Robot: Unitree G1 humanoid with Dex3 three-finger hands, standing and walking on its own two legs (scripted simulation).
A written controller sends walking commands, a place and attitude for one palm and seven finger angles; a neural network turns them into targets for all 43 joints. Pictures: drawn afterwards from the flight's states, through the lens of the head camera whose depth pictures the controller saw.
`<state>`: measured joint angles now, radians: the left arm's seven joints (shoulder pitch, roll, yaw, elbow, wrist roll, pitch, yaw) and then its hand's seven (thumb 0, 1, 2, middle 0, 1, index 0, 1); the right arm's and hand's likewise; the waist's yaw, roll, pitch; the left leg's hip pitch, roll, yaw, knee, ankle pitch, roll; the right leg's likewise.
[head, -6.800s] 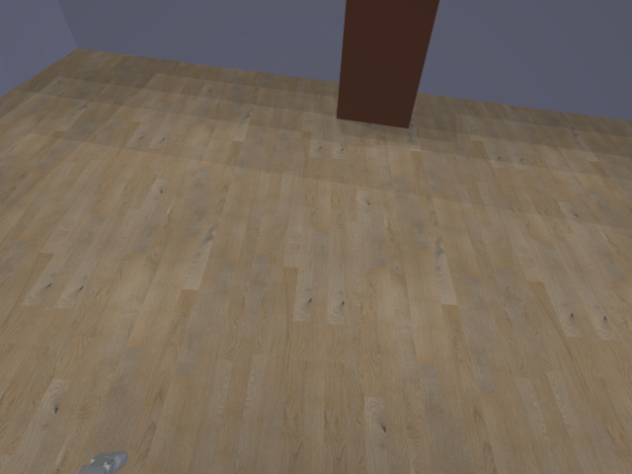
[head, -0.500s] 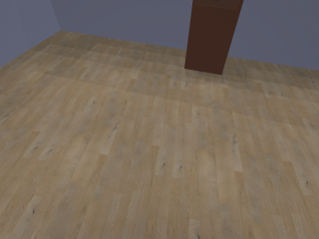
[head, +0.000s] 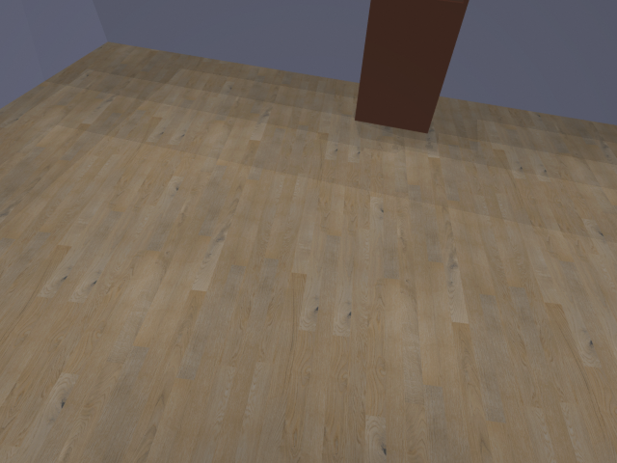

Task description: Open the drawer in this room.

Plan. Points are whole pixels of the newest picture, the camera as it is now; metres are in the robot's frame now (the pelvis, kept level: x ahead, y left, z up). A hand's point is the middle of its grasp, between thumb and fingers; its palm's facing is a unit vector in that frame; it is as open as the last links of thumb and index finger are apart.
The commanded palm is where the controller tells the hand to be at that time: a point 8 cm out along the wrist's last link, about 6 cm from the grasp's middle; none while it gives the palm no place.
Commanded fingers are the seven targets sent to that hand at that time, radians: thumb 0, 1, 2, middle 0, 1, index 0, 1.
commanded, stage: stand and wait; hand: left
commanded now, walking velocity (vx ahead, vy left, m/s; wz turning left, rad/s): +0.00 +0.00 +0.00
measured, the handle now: out of the picture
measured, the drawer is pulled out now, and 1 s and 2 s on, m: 0.00 0.00 0.00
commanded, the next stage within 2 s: turn or walk to find it in 0.42 s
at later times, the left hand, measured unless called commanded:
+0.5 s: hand out of the picture +0.03 +0.26 -0.15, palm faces +0.01 -0.94 -0.34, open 7.3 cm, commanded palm none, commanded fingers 0.00 0.90 0.90 -0.20 -0.30 -0.20 -0.30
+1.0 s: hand out of the picture -0.01 +0.20 -0.17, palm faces +0.07 -0.97 -0.25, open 7.3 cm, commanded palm none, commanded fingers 0.00 0.90 0.90 -0.20 -0.30 -0.20 -0.30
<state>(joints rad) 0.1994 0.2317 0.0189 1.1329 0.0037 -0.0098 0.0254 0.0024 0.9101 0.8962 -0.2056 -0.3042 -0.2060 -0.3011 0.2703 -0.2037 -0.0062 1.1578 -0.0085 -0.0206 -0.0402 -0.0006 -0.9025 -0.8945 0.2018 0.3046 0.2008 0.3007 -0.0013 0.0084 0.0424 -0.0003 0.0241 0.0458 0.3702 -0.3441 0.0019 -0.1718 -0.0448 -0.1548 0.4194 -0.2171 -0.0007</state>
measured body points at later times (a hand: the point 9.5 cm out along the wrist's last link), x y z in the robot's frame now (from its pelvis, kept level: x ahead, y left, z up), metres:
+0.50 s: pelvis -0.03 +0.00 +0.01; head -0.02 +0.00 +0.46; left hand +0.03 +0.31 -0.13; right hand +0.04 -0.30 -0.13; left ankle -0.09 +0.11 -0.74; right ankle +0.01 -0.12 -0.74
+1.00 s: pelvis -0.04 -0.01 +0.00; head -0.02 -0.01 +0.45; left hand -0.01 +0.25 -0.15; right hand +0.03 -0.25 -0.15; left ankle -0.09 +0.11 -0.74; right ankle +0.00 -0.12 -0.74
